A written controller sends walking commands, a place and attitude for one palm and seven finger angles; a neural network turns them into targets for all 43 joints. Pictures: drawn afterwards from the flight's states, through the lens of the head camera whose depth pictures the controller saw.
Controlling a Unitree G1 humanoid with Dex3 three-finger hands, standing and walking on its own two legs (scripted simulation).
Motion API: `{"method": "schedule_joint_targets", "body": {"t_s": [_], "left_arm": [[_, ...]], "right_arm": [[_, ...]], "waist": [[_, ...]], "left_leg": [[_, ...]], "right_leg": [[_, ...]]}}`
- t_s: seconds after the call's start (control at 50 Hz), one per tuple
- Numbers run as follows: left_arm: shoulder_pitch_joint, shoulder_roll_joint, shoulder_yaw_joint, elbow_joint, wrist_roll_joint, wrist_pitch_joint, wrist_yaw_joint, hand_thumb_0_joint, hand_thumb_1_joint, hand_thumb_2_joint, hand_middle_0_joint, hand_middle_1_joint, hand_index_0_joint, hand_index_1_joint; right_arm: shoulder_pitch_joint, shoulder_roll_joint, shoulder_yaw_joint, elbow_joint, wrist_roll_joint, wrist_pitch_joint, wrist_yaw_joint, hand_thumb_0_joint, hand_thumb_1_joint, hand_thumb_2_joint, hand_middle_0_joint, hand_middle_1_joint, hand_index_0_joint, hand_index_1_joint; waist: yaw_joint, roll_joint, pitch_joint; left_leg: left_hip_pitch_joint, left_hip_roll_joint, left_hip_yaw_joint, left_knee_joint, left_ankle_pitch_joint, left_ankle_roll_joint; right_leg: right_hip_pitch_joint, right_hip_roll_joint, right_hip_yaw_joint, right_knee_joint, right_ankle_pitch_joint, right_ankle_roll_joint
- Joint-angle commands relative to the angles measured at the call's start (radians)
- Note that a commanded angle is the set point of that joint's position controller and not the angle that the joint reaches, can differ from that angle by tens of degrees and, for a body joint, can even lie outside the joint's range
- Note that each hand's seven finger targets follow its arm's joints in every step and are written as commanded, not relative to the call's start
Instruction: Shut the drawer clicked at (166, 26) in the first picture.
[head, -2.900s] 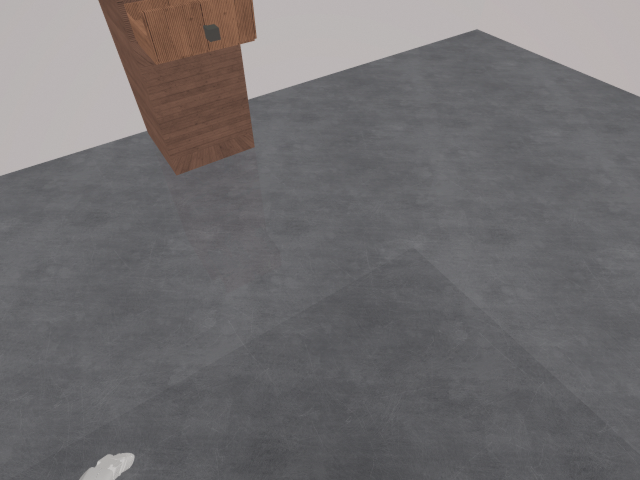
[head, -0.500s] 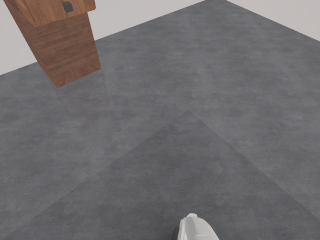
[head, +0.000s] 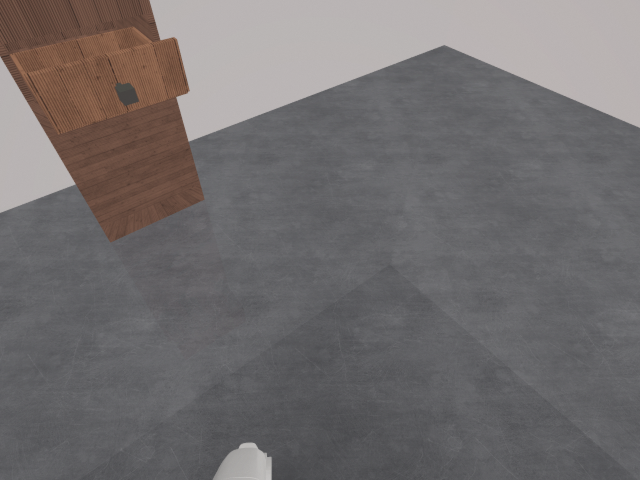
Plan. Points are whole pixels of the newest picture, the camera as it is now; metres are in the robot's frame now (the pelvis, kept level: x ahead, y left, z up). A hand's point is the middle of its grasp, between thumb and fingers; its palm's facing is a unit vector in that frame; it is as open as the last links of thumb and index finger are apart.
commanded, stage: walk to a spot facing it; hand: left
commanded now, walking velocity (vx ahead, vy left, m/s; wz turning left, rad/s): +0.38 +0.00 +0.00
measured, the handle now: (124, 91) +1.01 +0.62 -0.05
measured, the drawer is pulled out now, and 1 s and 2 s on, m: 0.23 0.23 0.23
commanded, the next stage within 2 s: turn to face it in 1.28 s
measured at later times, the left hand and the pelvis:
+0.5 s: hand (207, 374) +0.30 +0.22 -0.17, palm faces +0.01 -0.99 -0.17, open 7.4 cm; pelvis +0.23 +0.04 +0.00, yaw -3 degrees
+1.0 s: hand (257, 304) +0.45 +0.16 -0.17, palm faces +0.04 -0.98 -0.21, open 7.2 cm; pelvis +0.44 -0.02 +0.00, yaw -1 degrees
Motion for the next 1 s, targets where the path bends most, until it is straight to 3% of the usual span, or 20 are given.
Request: {"method": "schedule_joint_targets", "body": {"t_s": [0.0,0.06,0.1,0.12,0.14,0.16,0.2,0.24,0.32,0.42,0.54,0.56,0.6,0.62,0.64,0.66,0.68,0.72,0.8,0.98], "left_arm": [[0.139,0.125,0.018,0.000,-0.002,-0.010,0.011,0.000,0.900,0.900,-0.200,-0.300,-0.200,-0.300],[0.149,0.137,0.019,0.014,-0.003,-0.005,0.013,0.000,0.900,0.900,-0.200,-0.300,-0.200,-0.300],[0.107,0.152,0.024,0.011,-0.007,-0.006,0.014,0.000,0.900,0.900,-0.200,-0.300,-0.200,-0.300],[0.090,0.141,0.024,0.002,-0.014,-0.008,0.012,0.000,0.900,0.900,-0.200,-0.300,-0.200,-0.300],[0.118,0.087,0.019,-0.018,-0.027,-0.009,0.003,0.000,0.900,0.900,-0.200,-0.300,-0.200,-0.300],[0.084,0.088,0.013,-0.045,-0.022,-0.015,0.000,0.000,0.900,0.900,-0.200,-0.300,-0.200,-0.300],[-0.041,0.088,0.023,-0.056,-0.015,0.003,0.000,0.000,0.900,0.900,-0.200,-0.300,-0.200,-0.300],[-0.032,0.048,0.032,-0.042,0.000,0.027,-0.014,0.000,0.900,0.900,-0.200,-0.300,-0.200,-0.300],[0.013,0.008,0.034,-0.051,0.011,0.072,-0.023,0.000,0.900,0.900,-0.200,-0.300,-0.200,-0.300],[-0.148,0.042,0.035,-0.118,0.007,0.079,-0.038,0.000,0.900,0.900,-0.200,-0.300,-0.200,-0.300],[-0.311,0.057,0.033,-0.176,0.004,0.060,-0.039,0.000,0.900,0.900,-0.200,-0.300,-0.200,-0.300],[-0.293,0.064,0.035,-0.173,0.005,0.055,-0.039,0.000,0.900,0.900,-0.200,-0.300,-0.200,-0.300],[-0.102,0.101,0.048,-0.113,0.010,0.040,-0.034,0.000,0.900,0.900,-0.200,-0.300,-0.200,-0.300],[0.043,0.164,0.066,-0.069,0.017,0.027,-0.027,0.000,0.900,0.900,-0.200,-0.300,-0.200,-0.300],[0.175,0.287,0.099,-0.042,0.017,0.021,-0.013,0.000,0.900,0.900,-0.200,-0.300,-0.200,-0.300],[0.191,0.328,0.098,-0.030,-0.010,0.024,-0.010,0.000,0.900,0.900,-0.200,-0.300,-0.200,-0.300],[0.091,0.290,0.092,-0.049,-0.013,0.031,-0.004,0.000,0.900,0.900,-0.200,-0.300,-0.200,-0.300],[-0.049,0.207,0.061,-0.085,-0.011,0.024,-0.003,0.000,0.900,0.900,-0.200,-0.300,-0.200,-0.300],[-0.105,0.123,0.034,-0.080,-0.001,0.008,0.002,0.000,0.900,0.900,-0.200,-0.300,-0.200,-0.300],[0.003,0.147,0.032,-0.026,0.004,-0.003,0.004,0.000,0.900,0.900,-0.200,-0.300,-0.200,-0.300]], "right_arm": [[-0.115,-0.007,0.011,-0.086,0.007,-0.028,0.015,0.000,-0.900,-0.900,0.200,0.300,0.200,0.300],[-0.111,-0.020,0.010,-0.079,0.008,-0.034,0.011,0.000,-0.900,-0.900,0.200,0.300,0.200,0.300],[0.086,-0.052,-0.003,-0.019,0.004,-0.046,-0.006,0.000,-0.900,-0.900,0.200,0.300,0.200,0.300],[0.239,-0.104,-0.016,0.027,-0.001,-0.051,-0.016,0.000,-0.900,-0.900,0.200,0.300,0.200,0.300],[0.377,-0.221,-0.045,0.056,-0.012,-0.056,-0.026,0.000,-0.900,-0.900,0.200,0.300,0.200,0.300],[0.429,-0.251,-0.046,0.076,0.005,-0.048,-0.032,0.000,-0.900,-0.900,0.200,0.300,0.200,0.300],[0.292,-0.161,-0.031,0.054,0.015,-0.052,-0.038,0.000,-0.900,-0.900,0.200,0.300,0.200,0.300],[0.196,-0.075,-0.004,0.034,0.010,-0.064,-0.039,0.000,-0.900,-0.900,0.200,0.300,0.200,0.300],[0.162,-0.048,-0.004,0.021,0.010,-0.078,-0.041,0.000,-0.900,-0.900,0.200,0.300,0.200,0.300],[0.218,-0.084,-0.007,0.043,0.015,-0.078,-0.037,0.000,-0.900,-0.900,0.200,0.300,0.200,0.300],[0.320,-0.111,-0.013,0.081,-0.001,-0.062,-0.035,0.000,-0.900,-0.900,0.200,0.300,0.200,0.300],[0.323,-0.117,-0.014,0.082,-0.001,-0.060,-0.035,0.000,-0.900,-0.900,0.200,0.300,0.200,0.300],[0.293,-0.127,-0.014,0.082,0.006,-0.055,-0.034,0.000,-0.900,-0.900,0.200,0.300,0.200,0.300],[0.288,-0.108,-0.010,0.074,0.015,-0.057,-0.027,0.000,-0.900,-0.900,0.200,0.300,0.200,0.300],[0.322,-0.041,0.004,0.044,0.028,-0.063,-0.020,0.000,-0.900,-0.900,0.200,0.300,0.200,0.300],[0.263,-0.057,0.004,0.015,0.030,-0.058,-0.022,0.000,-0.900,-0.900,0.200,0.300,0.200,0.300],[0.231,-0.071,-0.009,0.017,0.030,-0.053,-0.023,0.000,-0.900,-0.900,0.200,0.300,0.200,0.300],[0.184,-0.041,-0.006,0.022,0.018,-0.041,-0.018,0.000,-0.900,-0.900,0.200,0.300,0.200,0.300],[0.276,0.010,-0.005,0.061,0.005,0.003,-0.011,0.000,-0.900,-0.900,0.200,0.300,0.200,0.300],[0.020,0.004,-0.006,-0.045,0.008,-0.011,0.024,0.000,-0.900,-0.900,0.200,0.300,0.200,0.300]], "waist": [[0.036,-0.063,0.091],[0.024,-0.089,0.065],[-0.072,-0.086,-0.040],[-0.139,-0.040,-0.128],[-0.169,0.182,-0.256],[-0.165,0.215,-0.267],[-0.127,0.047,-0.048],[-0.055,0.009,0.080],[0.007,0.072,0.088],[-0.013,0.109,0.136],[-0.070,0.102,0.134],[-0.058,0.086,0.108],[0.037,0.054,0.010],[0.101,-0.018,-0.088],[0.132,-0.288,-0.235],[0.121,-0.277,-0.241],[0.093,-0.179,-0.149],[0.031,-0.110,-0.012],[-0.061,-0.114,0.050],[-0.003,-0.125,0.114]], "left_leg": [[-0.048,-0.028,0.043,-0.148,-0.039,0.014],[0.073,-0.080,0.090,-0.244,-0.099,0.044],[0.342,-0.138,0.128,-0.355,-0.055,0.072],[0.632,-0.074,0.056,-0.397,0.053,0.107],[0.912,0.208,-0.309,-0.427,0.174,0.216],[0.970,0.348,-0.499,-0.526,0.311,0.298],[0.708,0.302,-0.363,-0.600,0.193,0.266],[0.486,0.213,-0.199,-0.658,0.118,0.189],[0.379,0.139,-0.027,-0.727,0.038,0.176],[0.458,0.111,0.035,-0.750,0.093,0.169],[0.596,0.147,0.056,-0.659,0.257,0.156],[0.611,0.146,0.063,-0.610,0.346,0.151],[0.569,0.107,0.110,-0.359,0.515,0.113],[0.405,0.061,0.138,-0.123,0.404,0.077],[0.134,-0.075,0.171,0.208,-0.186,0.031],[0.017,-0.118,0.033,0.407,-0.432,0.039],[0.006,-0.059,-0.027,0.474,-0.347,0.055],[0.008,0.003,-0.057,0.441,-0.203,0.045],[0.103,0.014,-0.026,0.286,-0.113,0.014],[0.065,0.001,0.037,-0.153,-0.035,0.010]], "right_leg": [[0.092,-0.319,0.198,-0.092,0.522,-0.071],[0.126,-0.316,0.176,-0.014,0.701,-0.061],[0.092,-0.275,0.107,0.213,0.863,-0.027],[-0.082,-0.244,0.085,0.412,0.735,0.010],[-0.365,-0.108,0.012,0.726,0.214,0.064],[-0.524,-0.057,0.091,0.961,-0.261,0.062],[-0.609,-0.156,0.153,1.034,-0.147,0.059],[-0.540,-0.197,0.167,0.971,-0.051,0.074],[-0.509,-0.220,0.139,0.840,0.061,0.103],[-0.568,-0.233,0.087,0.578,0.174,0.123],[-0.479,-0.166,0.021,0.302,0.094,0.086],[-0.423,-0.142,0.004,0.277,0.069,0.072],[-0.154,-0.084,-0.027,0.188,0.103,0.044],[0.110,-0.164,0.074,0.173,0.120,0.005],[0.355,-0.452,0.477,0.088,0.123,-0.089],[0.351,-0.540,0.657,-0.038,0.157,-0.140],[0.234,-0.531,0.579,-0.070,0.013,-0.143],[-0.024,-0.464,0.418,-0.111,-0.010,-0.072],[-0.225,-0.370,0.156,-0.172,0.043,-0.019],[-0.090,-0.380,0.097,-0.174,0.075,-0.033]]}}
